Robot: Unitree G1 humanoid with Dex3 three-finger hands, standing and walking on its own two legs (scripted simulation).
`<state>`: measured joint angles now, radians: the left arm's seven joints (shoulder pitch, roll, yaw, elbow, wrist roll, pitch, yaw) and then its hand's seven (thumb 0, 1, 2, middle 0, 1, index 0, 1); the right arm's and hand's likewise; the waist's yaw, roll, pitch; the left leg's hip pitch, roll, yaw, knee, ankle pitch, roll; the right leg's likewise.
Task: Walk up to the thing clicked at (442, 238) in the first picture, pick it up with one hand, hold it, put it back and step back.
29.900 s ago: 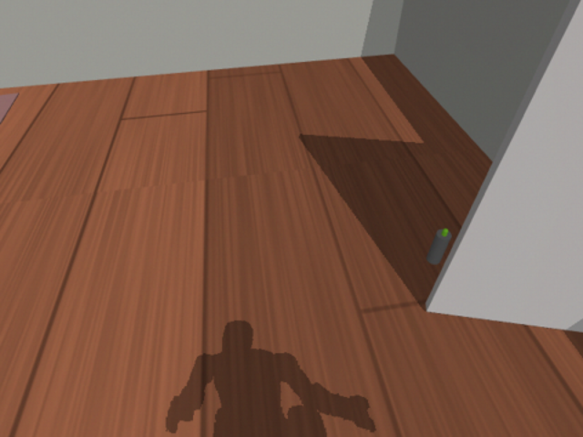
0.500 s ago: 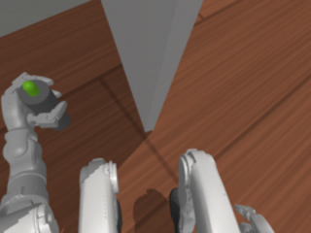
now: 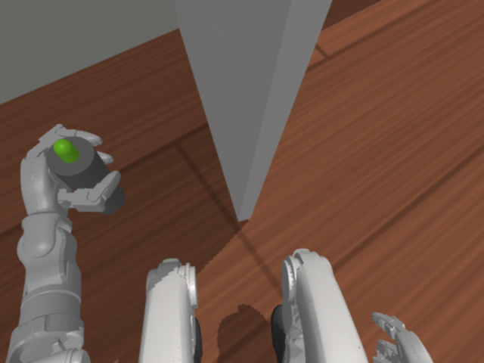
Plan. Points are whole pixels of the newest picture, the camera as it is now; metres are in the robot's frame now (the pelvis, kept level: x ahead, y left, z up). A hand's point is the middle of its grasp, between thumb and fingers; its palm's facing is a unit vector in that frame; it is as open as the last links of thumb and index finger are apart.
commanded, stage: lift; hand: left
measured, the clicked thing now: (88, 176) +0.43 +0.24 -0.02
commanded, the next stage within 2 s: hold in 1.62 s
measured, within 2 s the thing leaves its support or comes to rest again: neither
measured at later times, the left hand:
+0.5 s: hand (24, 115) +0.40 +0.21 +0.18, palm faces +0.20 -0.98 -0.04, open 8.2 cm
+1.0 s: hand out of the picture +0.39 +0.20 +0.27, palm faces +0.17 -0.98 -0.04, open 8.2 cm
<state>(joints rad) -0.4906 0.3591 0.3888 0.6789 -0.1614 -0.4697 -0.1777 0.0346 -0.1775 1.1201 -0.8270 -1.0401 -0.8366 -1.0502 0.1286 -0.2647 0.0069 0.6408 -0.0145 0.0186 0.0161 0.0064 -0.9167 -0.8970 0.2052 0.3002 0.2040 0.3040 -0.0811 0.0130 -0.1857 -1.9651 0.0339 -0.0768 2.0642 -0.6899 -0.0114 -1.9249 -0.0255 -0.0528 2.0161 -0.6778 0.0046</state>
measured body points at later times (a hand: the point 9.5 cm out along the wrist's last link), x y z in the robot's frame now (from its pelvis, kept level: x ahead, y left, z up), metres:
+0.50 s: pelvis +0.04 +0.00 +0.15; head +0.16 +0.03 +0.59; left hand +0.39 +0.27 +0.18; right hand +0.20 -0.24 +0.04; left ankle +0.08 +0.13 -0.41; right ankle +0.09 -0.13 -0.41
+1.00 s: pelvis +0.05 +0.01 +0.24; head +0.14 +0.03 +0.68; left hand +0.37 +0.25 +0.28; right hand +0.19 -0.23 +0.13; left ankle +0.08 +0.13 -0.41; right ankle +0.09 -0.13 -0.41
